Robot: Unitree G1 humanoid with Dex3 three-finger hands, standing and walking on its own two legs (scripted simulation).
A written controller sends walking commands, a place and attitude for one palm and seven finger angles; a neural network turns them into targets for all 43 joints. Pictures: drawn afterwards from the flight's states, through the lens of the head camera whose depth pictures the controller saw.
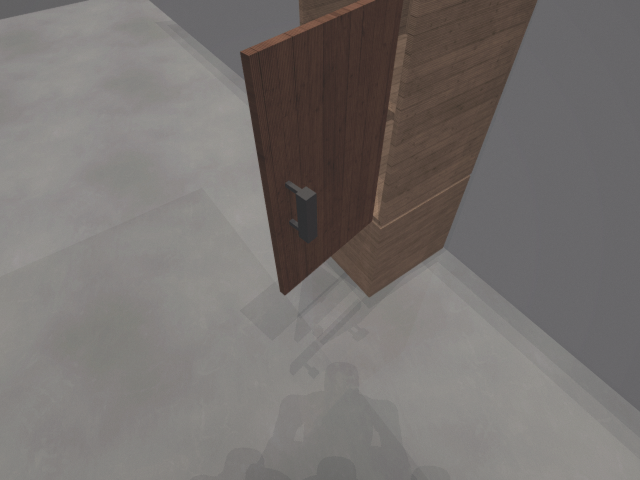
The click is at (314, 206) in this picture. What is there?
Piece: cupboard door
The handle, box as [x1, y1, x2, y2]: [285, 181, 316, 243]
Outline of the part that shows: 287,181 285,183 285,186 296,194 298,218 297,222 291,219 289,223 299,231 299,236 308,243 316,236 316,193 307,187 301,189 290,181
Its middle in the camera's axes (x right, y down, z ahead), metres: -0.04 -0.05 +0.74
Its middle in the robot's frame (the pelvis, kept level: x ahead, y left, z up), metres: +0.58 +0.08 -0.06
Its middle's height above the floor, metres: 0.72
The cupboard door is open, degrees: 100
